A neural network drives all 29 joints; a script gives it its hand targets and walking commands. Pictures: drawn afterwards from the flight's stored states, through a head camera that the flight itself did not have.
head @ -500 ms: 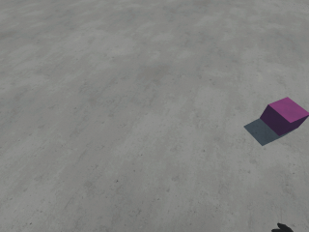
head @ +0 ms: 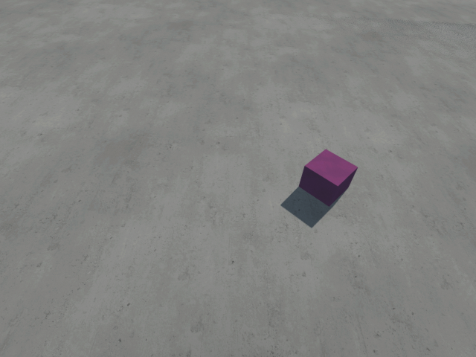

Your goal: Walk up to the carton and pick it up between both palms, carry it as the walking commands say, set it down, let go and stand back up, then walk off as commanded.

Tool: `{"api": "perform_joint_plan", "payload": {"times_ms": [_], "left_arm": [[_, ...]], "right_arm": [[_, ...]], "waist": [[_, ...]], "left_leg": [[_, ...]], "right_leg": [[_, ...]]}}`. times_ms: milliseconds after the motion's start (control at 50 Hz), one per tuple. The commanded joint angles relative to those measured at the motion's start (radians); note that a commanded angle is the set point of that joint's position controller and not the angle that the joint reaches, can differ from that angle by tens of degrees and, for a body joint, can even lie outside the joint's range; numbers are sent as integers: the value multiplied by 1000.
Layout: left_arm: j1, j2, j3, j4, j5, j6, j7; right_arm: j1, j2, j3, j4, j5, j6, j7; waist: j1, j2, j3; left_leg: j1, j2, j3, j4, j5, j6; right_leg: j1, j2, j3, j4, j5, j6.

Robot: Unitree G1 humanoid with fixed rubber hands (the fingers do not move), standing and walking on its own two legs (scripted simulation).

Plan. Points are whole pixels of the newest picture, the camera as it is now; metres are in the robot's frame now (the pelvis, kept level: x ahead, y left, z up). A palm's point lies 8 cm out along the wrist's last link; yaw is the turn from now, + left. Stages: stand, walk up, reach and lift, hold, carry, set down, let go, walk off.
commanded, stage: walk up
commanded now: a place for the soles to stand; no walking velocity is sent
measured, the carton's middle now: (327, 177) +1.19 -0.59 -0.68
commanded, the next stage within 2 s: none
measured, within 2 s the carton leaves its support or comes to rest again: neither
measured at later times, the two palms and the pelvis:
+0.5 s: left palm (148, 242) +0.39 +0.19 -0.08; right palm (469, 337) +0.19 -0.42 -0.09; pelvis +0.20 -0.09 +0.00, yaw -14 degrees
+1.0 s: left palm (195, 172) +0.62 +0.10 -0.08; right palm out of the picture +0.31 -0.52 -0.09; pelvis +0.40 -0.18 -0.01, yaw -22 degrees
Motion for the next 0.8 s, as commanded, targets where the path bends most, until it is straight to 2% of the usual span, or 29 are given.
{"api": "perform_joint_plan", "payload": {"times_ms": [0, 40, 80, 120, 160, 200, 240, 260, 280, 300, 320, 340, 380, 400, 440, 480, 520, 540, 580, 600, 620, 640, 660, 680, 700, 720, 740, 760, 780], "left_arm": [[14, 192, 58, -68, -14, -33, -11], [-46, 169, 53, -81, -20, -36, -16], [-135, 138, 44, -120, -27, -44, -21], [-198, 122, 36, -135, -34, -46, -26], [-233, 110, 35, -146, -27, -47, -32], [-230, 102, 37, -137, -29, -51, -34], [-143, 123, 50, -101, -25, -58, -26], [-8, 171, 73, -56, -22, -65, -14], [168, 255, 109, -22, -11, -70, 10], [188, 334, 129, -41, -30, -71, 35], [152, 334, 116, -79, -41, -79, 42], [123, 289, 110, -83, -61, -76, 53], [74, 206, 87, -83, -53, -79, 66], [54, 190, 76, -97, -48, -78, 65], [-3, 186, 71, -127, -36, -88, 57], [-15, 206, 72, -153, -23, -99, 49], [1, 210, 76, -151, -21, -100, 34], [-20, 220, 71, -162, -22, -98, 31], [-38, 206, 57, -172, -14, -98, 28], [-46, 163, 42, -180, -13, -98, 29], [-36, 118, 26, -180, -18, -99, 34], [-21, 84, 12, -186, -15, -103, 43], [-13, 174, 36, -150, -8, -97, 51], [36, 203, 38, -140, -14, -101, 45], [48, 212, 44, -110, -19, -102, 40], [82, 192, 44, -105, -16, -103, 36], [118, 195, 52, -71, -18, -102, 33], [105, 197, 54, -76, -22, -100, 26], [98, 192, 61, -73, -22, -100, 21]], "right_arm": [[-70, -221, -60, -90, 11, -46, -20], [-29, -216, -55, -86, 13, -43, -9], [37, -213, -51, -72, 6, -43, -3], [65, -229, -59, -81, 0, -36, 1], [74, -245, -65, -85, 6, -28, 4], [46, -261, -66, -95, 1, -18, 9], [34, -278, -79, -111, 14, -15, 8], [28, -263, -74, -128, 18, -14, 8], [56, -185, -48, -147, 32, -15, 8], [95, -126, -15, -176, 46, -22, 14], [71, -198, -31, -164, 45, -19, 10], [11, -247, -38, -164, 47, -26, 10], [38, -200, -29, -140, 48, -15, 15], [95, -192, -30, -119, 36, -4, 22], [108, -172, -32, -114, 22, 12, 28], [58, -157, -32, -125, 14, 15, 37], [47, -159, -36, -126, 15, 7, 42], [40, -158, -40, -120, 15, 0, 42], [125, -187, -62, -87, 16, -16, 41], [204, -215, -72, -65, 6, -22, 31], [244, -284, -95, -61, -7, -28, 18], [256, -356, -104, -96, -15, -41, 9], [152, -332, -97, -136, 10, -38, 5], [91, -326, -88, -155, 27, -40, 3], [68, -291, -81, -140, 25, -43, 5], [51, -274, -70, -161, 20, -45, 8], [29, -272, -69, -154, 18, -44, 15], [21, -267, -64, -169, 20, -40, 22], [23, -272, -65, -173, 12, -37, 26]], "waist": [[31, 115, 85], [-9, 178, 76], [-38, 198, 94], [-62, 207, 99], [-72, 221, 63], [-62, 224, 25], [-8, 191, -16], [73, 94, -118], [153, -131, -199], [147, -332, -246], [124, -205, -229], [133, -94, -174], [74, -7, -84], [39, -11, -95], [1, -62, -55], [7, -95, 31], [21, -103, 25], [23, -138, 36], [-30, -41, -8], [-75, 27, -2], [-121, 247, 0], [-125, 375, 18], [-88, 158, 104], [-52, 111, 103], [-23, 69, 108], [-8, 123, 100], [11, 133, 83], [-1, 189, 67], [-2, 255, 48]], "left_leg": [[167, 277, -305, -396, -177, -1], [211, 248, -165, -359, 30, 29], [235, 259, -84, -318, 357, 50], [227, 246, -1, -285, 467, 59], [255, 245, 33, -269, 436, 76], [254, 247, 67, -242, 392, 100], [194, 255, 94, -96, 447, 109], [120, 224, 112, 150, 478, 90], [-110, 154, 100, 492, 327, 43], [-368, 8, 24, 692, -232, -18], [-443, 45, -92, 757, -227, -25], [-476, 85, -132, 770, -161, -11], [-387, 118, -166, 610, -92, -3], [-306, 106, -145, 562, -85, -19], [-172, 104, -121, 441, -63, -25], [-151, 100, -97, 259, -67, -40], [-84, 74, -74, 153, -6, -38], [-55, 55, -61, 126, -16, -26], [159, 21, -50, 78, 36, -6], [283, 37, -93, 61, -9, 11], [365, 162, -299, -93, -299, 79], [316, 465, -787, -365, -645, 184], [143, 481, -759, -405, -644, 191], [129, 456, -719, -385, -537, 209], [99, 406, -603, -372, -409, 195], [73, 382, -528, -362, -332, 205], [37, 366, -436, -342, -264, 204], [21, 331, -357, -322, -244, 193], [13, 340, -308, -304, -206, 193]], "right_leg": [[-281, -126, 24, 58, 161, 30], [-246, -142, -20, 9, 199, 39], [-241, -151, -51, -97, 233, 41], [-194, -138, -130, -193, 239, 19], [-131, -138, -180, -281, 224, 8], [-49, -131, -212, -349, 158, -8], [89, -87, -257, -375, 121, -43], [306, -59, -233, -400, 103, -78], [548, -158, -7, -505, -89, -156], [694, -394, 410, -594, -70, -255], [687, -445, 510, -614, 21, -326], [632, -413, 423, -603, 154, -324], [475, -310, 188, -572, 364, -216], [387, -274, 108, -573, 391, -187], [199, -243, 17, -608, 295, -202], [100, -242, 21, -651, 158, -228], [39, -241, 58, -661, -8, -215], [25, -253, 90, -654, -79, -216], [-122, -220, 87, -554, -231, -177], [-236, -183, 56, -419, -257, -143], [-408, -81, -29, -174, -288, -97], [-505, -3, -69, 139, -190, -39], [-412, -73, 40, 192, -84, -32], [-370, -99, 41, 169, -54, -21], [-320, -113, 33, 151, -1, -13], [-290, -124, 3, 120, -5, 2], [-231, -136, -18, 86, -7, 11], [-187, -144, -48, 16, -20, 18], [-145, -160, -54, -44, -35, 19]]}}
